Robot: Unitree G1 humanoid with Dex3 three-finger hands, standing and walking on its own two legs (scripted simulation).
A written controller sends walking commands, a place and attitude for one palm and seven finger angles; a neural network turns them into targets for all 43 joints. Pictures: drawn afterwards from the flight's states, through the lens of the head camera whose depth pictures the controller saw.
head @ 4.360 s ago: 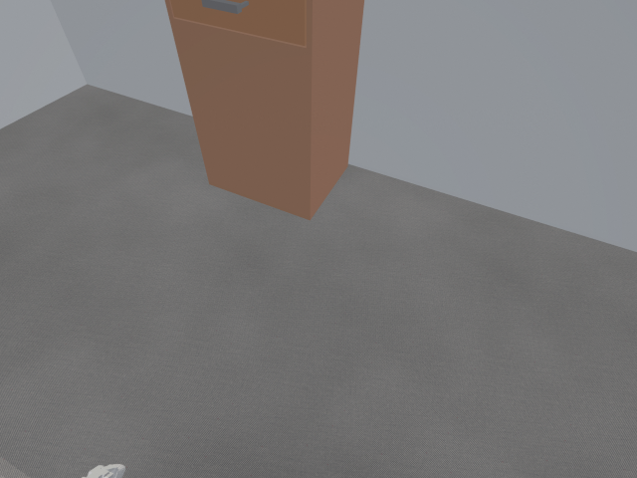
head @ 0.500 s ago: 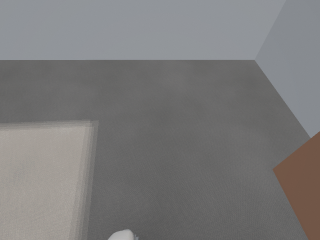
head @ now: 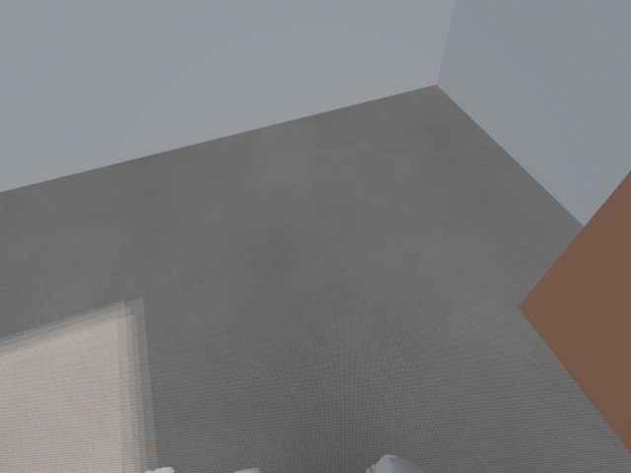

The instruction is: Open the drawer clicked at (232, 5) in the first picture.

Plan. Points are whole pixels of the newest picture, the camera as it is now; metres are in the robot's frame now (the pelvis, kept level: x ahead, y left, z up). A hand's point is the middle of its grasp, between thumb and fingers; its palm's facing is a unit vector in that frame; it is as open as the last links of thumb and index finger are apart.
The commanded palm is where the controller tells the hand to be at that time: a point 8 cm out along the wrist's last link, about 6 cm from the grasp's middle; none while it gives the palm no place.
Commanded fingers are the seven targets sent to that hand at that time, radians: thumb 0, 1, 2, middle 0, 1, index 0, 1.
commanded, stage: turn to face it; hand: left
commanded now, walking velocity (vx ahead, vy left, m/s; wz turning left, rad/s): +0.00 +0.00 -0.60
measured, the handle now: out of the picture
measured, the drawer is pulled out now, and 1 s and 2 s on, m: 0.00 0.00 0.00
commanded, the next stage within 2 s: take the last steps up to it in 1.68 s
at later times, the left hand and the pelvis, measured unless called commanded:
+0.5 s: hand (164, 451) +0.17 +0.24 -0.15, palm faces -0.21 -0.96 -0.20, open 7.4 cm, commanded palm none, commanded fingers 0.00 0.90 0.90 -0.20 -0.30 -0.20 -0.30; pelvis +0.03 +0.06 +0.02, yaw -17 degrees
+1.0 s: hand (263, 393) +0.24 +0.10 -0.13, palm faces -0.57 -0.78 -0.28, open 7.4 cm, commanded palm none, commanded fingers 0.00 0.90 0.90 -0.20 -0.30 -0.20 -0.30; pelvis +0.01 +0.02 +0.01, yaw -35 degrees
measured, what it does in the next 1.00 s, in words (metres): steps on the spot, turning right: left foot, then right foot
